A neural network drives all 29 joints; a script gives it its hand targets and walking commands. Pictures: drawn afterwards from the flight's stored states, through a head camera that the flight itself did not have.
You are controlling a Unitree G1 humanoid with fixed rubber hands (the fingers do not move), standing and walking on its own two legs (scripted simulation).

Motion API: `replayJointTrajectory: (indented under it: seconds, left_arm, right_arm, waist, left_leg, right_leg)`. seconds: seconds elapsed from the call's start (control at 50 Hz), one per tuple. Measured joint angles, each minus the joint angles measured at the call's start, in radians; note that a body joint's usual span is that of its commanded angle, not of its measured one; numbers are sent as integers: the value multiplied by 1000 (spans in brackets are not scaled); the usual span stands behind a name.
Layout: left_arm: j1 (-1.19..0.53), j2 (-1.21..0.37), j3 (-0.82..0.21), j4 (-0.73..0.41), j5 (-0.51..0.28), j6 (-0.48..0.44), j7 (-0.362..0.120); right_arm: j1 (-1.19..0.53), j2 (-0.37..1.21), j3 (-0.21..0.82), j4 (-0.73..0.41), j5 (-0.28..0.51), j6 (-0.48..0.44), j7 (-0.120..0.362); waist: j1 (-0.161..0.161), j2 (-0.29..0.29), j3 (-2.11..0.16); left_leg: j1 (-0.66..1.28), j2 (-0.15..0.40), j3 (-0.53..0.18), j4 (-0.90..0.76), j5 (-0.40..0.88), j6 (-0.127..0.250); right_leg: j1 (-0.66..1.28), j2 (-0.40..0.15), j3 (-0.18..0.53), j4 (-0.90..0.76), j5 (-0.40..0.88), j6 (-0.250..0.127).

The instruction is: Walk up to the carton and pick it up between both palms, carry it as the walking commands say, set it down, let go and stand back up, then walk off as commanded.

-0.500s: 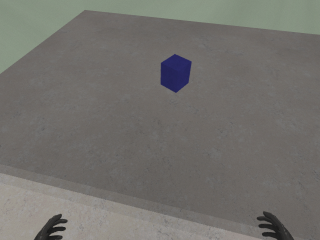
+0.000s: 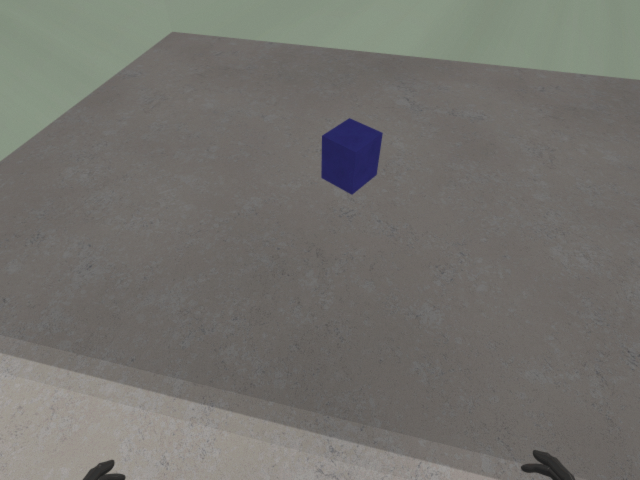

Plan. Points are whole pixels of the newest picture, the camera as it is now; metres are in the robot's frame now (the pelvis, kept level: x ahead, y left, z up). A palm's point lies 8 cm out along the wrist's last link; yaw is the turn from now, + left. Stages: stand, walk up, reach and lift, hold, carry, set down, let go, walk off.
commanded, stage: walk up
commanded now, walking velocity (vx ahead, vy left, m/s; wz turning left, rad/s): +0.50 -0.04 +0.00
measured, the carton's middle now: (350, 156) +1.63 -0.16 -0.65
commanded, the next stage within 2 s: none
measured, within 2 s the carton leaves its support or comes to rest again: neither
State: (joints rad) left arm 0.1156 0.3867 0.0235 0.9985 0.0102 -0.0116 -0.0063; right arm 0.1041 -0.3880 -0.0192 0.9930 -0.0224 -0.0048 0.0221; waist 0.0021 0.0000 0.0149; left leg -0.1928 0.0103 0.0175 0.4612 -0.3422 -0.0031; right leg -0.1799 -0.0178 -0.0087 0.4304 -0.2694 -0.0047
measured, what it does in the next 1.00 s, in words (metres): walks ahead: right foot, then left foot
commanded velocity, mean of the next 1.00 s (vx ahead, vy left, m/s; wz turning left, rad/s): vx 0.50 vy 0.04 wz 0.00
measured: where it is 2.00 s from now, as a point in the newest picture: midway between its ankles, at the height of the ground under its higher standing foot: (327, 301)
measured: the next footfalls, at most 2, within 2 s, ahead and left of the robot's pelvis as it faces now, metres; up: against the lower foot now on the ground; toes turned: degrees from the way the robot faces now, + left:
right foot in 0.44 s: +0.23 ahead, -0.18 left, +0.00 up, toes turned -8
left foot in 0.90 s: +0.49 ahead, +0.11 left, +0.00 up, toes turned +7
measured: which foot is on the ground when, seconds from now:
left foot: down 0.00-0.42, up 0.44-0.88, down 0.90-1.00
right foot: down 0.00-0.08, up 0.10-0.42, down 0.44-0.88, up 0.90-1.00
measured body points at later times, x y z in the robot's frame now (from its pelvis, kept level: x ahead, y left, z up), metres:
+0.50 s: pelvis +0.14 -0.06 -0.02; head +0.17 -0.08 +0.43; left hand +0.30 +0.19 -0.13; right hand +0.06 -0.32 -0.16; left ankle +0.02 +0.10 -0.69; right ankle +0.19 -0.18 -0.75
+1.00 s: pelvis +0.39 +0.01 -0.01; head +0.43 +0.04 +0.43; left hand +0.37 +0.27 -0.17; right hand +0.53 -0.24 -0.13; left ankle +0.45 +0.11 -0.74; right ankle +0.27 -0.15 -0.65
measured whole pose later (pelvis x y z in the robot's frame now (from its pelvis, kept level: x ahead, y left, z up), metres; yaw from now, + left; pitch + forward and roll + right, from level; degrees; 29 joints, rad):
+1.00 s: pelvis +0.39 +0.01 -0.01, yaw -2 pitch +1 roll -1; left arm 0.37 0.26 0.06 1.00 0.02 -0.05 -0.01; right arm 0.13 -0.22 -0.04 0.89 -0.02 -0.07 0.03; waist 0.07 -0.04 0.05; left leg -0.38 0.07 0.14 0.58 -0.22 0.03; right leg -0.36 -0.09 -0.01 1.14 -0.39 -0.01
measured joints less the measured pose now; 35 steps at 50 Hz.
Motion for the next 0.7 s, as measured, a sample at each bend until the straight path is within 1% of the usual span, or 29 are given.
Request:
replayJointTrajectory:
  seconds: [0.02, 0.04, 0.08, 0.1, 0.12, 0.14, 0.18, 0.22, 0.26, 0.32, 0.38, 0.4, 0.42, 0.44, 0.46, 0.48, 0.5, 0.52, 0.54, 0.58, 0.62, 0.66, 0.7]
  left_arm:
    - [14, -2, 9, -8, -2, 11, -8]
    - [26, -3, 15, -14, -2, 19, -15]
    - [46, -11, 21, -12, 1, 26, -22]
    - [52, -17, 21, -9, 3, 27, -24]
    - [55, -27, 21, -12, 8, 28, -26]
    - [52, -39, 22, -18, 13, 26, -28]
    - [40, -62, 21, -37, 19, 13, -39]
    - [29, -82, 18, -58, 21, 0, -53]
    - [15, -100, 13, -81, 17, -3, -63]
    - [-16, -117, 9, -118, 8, -2, -71]
    - [-51, -129, 10, -149, 4, -6, -73]
    - [-59, -133, 10, -157, 7, -12, -68]
    - [-64, -133, 12, -164, 11, -22, -60]
    - [-63, -132, 19, -169, 18, -36, -49]
    - [-54, -137, 25, -163, 24, -48, -37]
    - [-30, -142, 26, -150, 24, -50, -29]
    - [1, -145, 26, -134, 21, -47, -25]
    - [35, -148, 28, -116, 18, -44, -23]
    - [68, -151, 30, -98, 15, -44, -21]
    - [132, -154, 33, -69, 12, -49, -17]
    - [191, -155, 34, -48, 9, -59, -14]
    - [246, -155, 34, -32, 8, -64, -9]
    - [293, -156, 34, -19, 9, -64, -5]
  right_arm:
    - [8, 8, -5, -9, -1, 9, 6]
    - [17, 19, -9, -17, -2, 13, 9]
    - [41, 41, -19, -29, -1, -1, 4]
    - [62, 52, -22, -32, -4, -13, -2]
    - [93, 62, -23, -32, -7, -22, -7]
    - [130, 72, -24, -28, -7, -28, -11]
    - [208, 92, -22, -13, -4, -32, -14]
    - [271, 109, -21, 5, 0, -41, -13]
    - [320, 120, -22, 16, 0, -50, -12]
    - [371, 133, -29, 21, -1, -57, -13]
    - [398, 137, -35, 22, -4, -56, -14]
    - [405, 136, -35, 23, -4, -55, -13]
    - [416, 136, -34, 25, -4, -54, -13]
    - [424, 137, -31, 27, -7, -51, -13]
    - [410, 133, -28, 27, -10, -43, -12]
    - [384, 126, -26, 23, -12, -36, -11]
    - [354, 121, -27, 16, -13, -32, -9]
    - [322, 119, -31, 7, -14, -32, -5]
    - [289, 118, -37, -6, -15, -31, 0]
    - [231, 117, -48, -34, -15, -27, 12]
    - [178, 116, -54, -61, -16, -15, 22]
    - [123, 115, -54, -87, -13, -3, 30]
    - [66, 117, -47, -110, -9, 4, 38]
  waist:
    - [0, -4, -9]
    - [-1, -10, -12]
    - [-5, -16, -13]
    - [-13, -19, -15]
    - [-19, -17, -16]
    - [-23, -15, -16]
    - [-33, -12, -9]
    - [-47, -8, 3]
    - [-61, -2, 17]
    - [-80, 3, 35]
    - [-93, 10, 42]
    - [-95, 14, 40]
    - [-97, 12, 36]
    - [-92, 3, 30]
    - [-83, 10, 34]
    - [-77, 19, 38]
    - [-71, 26, 39]
    - [-63, 32, 40]
    - [-53, 38, 40]
    - [-26, 42, 34]
    - [5, 40, 23]
    - [34, 36, 16]
    - [59, 30, 14]
  left_leg:
    - [-21, 4, 11, 40, -44, 0]
    - [-32, 8, 25, 65, -53, 0]
    - [-13, 12, 42, 41, -41, 9]
    - [-14, 9, 43, 33, 8, 13]
    - [-14, 9, 42, 29, 53, 18]
    - [-7, 11, 40, 22, 69, 20]
    - [30, 18, 32, -23, 69, 14]
    - [76, 29, 27, -82, 80, 5]
    - [118, 44, 26, -132, 90, -8]
    - [167, 64, 33, -175, 82, -27]
    - [199, 87, 43, -174, 45, -54]
    - [199, 96, 44, -150, 20, -64]
    - [177, 99, 41, -82, -22, -58]
    - [127, 96, 35, 51, -85, -34]
    - [61, 90, 7, 225, -134, -13]
    - [-5, 79, -17, 392, -143, 0]
    - [-65, 74, -24, 520, -115, 7]
    - [-116, 77, -18, 604, -67, 8]
    - [-161, 85, -9, 648, -20, 6]
    - [-240, 98, 12, 663, 52, 2]
    - [-306, 103, 29, 634, 97, -7]
    - [-356, 104, 38, 578, 137, -19]
    - [-384, 103, 43, 487, 176, -29]
  right_leg:
    - [-10, -4, -2, 11, -21, -3]
    - [-16, -8, -4, 19, -29, -2]
    - [-38, -12, -4, 72, -71, 0]
    - [-67, -12, 4, 139, -141, -1]
    - [-109, -9, 8, 233, -179, 2]
    - [-153, -8, 9, 329, -176, 5]
    - [-228, -15, 3, 459, -113, 14]
    - [-278, -30, -7, 494, -42, 27]
    - [-303, -43, -18, 452, 7, 40]
    - [-306, -55, -37, 323, 36, 51]
    - [-274, -52, -73, 195, 18, 44]
    - [-249, -47, -90, 151, 19, 36]
    - [-214, -48, -100, 110, 21, 27]
    - [-199, -56, -99, 92, 71, 19]
    - [-215, -54, -102, 140, 99, 10]
    - [-215, -50, -103, 178, 75, 2]
    - [-196, -46, -104, 184, 44, -4]
    - [-165, -42, -105, 166, 24, -7]
    - [-130, -39, -106, 134, 16, -7]
    - [-66, -39, -110, 64, 27, 1]
    - [-15, -44, -110, 10, 28, 4]
    - [29, -50, -106, -33, 24, 11]
    - [71, -56, -103, -72, 17, 21]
